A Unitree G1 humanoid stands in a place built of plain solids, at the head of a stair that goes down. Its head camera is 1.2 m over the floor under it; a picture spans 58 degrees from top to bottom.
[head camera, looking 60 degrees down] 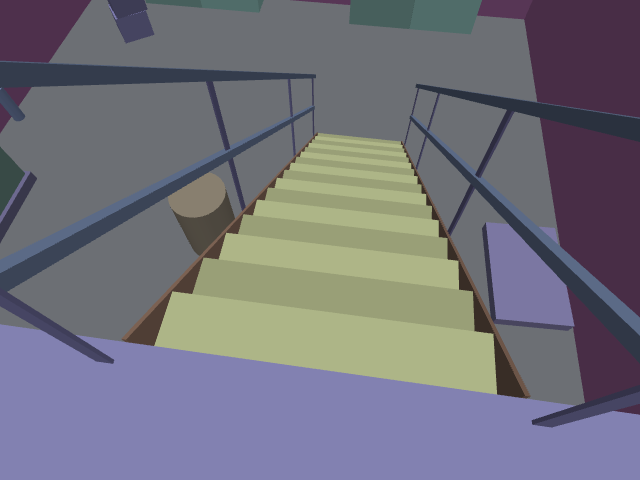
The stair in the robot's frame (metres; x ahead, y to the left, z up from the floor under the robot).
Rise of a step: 0.19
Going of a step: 0.24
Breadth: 1.09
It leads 8 degrees to the right of straight ahead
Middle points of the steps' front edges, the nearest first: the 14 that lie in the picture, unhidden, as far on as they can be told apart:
0.29 0.00 0.00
0.52 -0.03 -0.19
0.75 -0.06 -0.38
0.99 -0.09 -0.57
1.22 -0.13 -0.76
1.45 -0.16 -0.95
1.69 -0.19 -1.15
1.92 -0.22 -1.34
2.15 -0.26 -1.53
2.39 -0.29 -1.72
2.62 -0.32 -1.91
2.85 -0.35 -2.10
3.08 -0.39 -2.29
3.32 -0.42 -2.48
